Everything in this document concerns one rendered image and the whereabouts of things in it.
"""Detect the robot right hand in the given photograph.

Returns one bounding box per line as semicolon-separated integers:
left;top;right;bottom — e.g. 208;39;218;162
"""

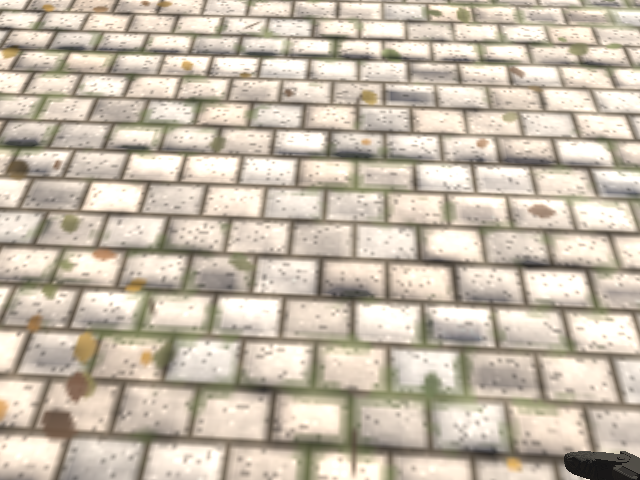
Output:
564;451;640;480

